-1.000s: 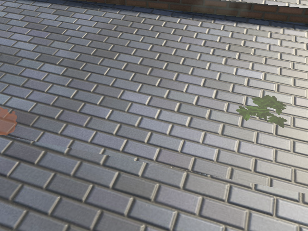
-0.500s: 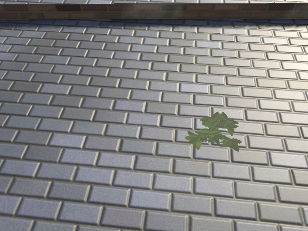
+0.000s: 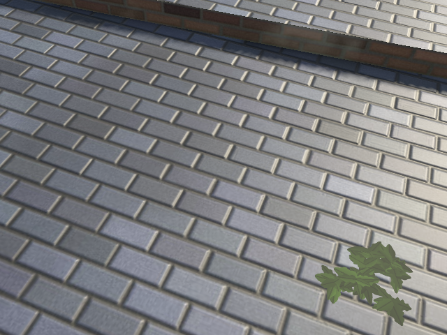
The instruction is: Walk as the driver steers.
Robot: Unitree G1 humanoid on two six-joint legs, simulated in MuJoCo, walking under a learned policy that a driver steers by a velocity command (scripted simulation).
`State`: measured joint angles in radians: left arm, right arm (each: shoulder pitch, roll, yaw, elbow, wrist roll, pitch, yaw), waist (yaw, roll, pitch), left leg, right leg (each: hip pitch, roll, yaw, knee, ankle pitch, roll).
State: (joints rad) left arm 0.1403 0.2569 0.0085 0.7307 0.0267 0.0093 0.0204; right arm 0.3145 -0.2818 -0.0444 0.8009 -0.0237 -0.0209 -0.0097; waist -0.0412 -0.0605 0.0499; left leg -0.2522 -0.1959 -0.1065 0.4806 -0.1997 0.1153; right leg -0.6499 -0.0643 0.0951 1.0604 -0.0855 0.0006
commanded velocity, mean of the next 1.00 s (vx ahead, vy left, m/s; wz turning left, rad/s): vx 0.03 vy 0.00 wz -0.04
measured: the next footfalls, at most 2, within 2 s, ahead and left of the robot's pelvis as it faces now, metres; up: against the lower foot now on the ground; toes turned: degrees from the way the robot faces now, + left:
right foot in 0.46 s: +0.22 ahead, -0.34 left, -0.15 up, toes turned -28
left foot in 1.08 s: +0.32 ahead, -0.11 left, -0.15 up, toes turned +8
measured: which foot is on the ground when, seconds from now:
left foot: down 0.00-0.46, up 0.48-1.00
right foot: up 0.00-0.44, down 0.46-1.00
